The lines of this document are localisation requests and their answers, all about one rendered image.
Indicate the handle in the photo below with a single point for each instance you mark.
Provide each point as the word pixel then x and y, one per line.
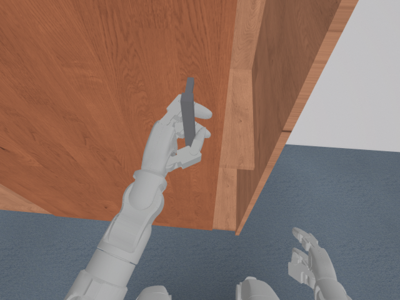
pixel 187 109

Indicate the robot thigh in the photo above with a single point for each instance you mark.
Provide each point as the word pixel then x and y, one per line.
pixel 154 293
pixel 253 289

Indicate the robot right hand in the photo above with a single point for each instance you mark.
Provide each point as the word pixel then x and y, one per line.
pixel 310 268

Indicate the robot right thigh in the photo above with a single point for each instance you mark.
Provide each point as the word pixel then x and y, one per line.
pixel 253 289

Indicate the robot left forearm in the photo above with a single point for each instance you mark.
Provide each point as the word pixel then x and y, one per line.
pixel 108 272

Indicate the robot right forearm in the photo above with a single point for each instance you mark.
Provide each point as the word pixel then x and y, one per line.
pixel 329 289

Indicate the robot left hand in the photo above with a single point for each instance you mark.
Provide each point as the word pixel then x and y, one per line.
pixel 162 141

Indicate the wardrobe door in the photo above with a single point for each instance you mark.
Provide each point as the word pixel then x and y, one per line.
pixel 82 83
pixel 9 197

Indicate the robot left thigh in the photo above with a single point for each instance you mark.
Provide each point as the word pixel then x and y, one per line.
pixel 154 293

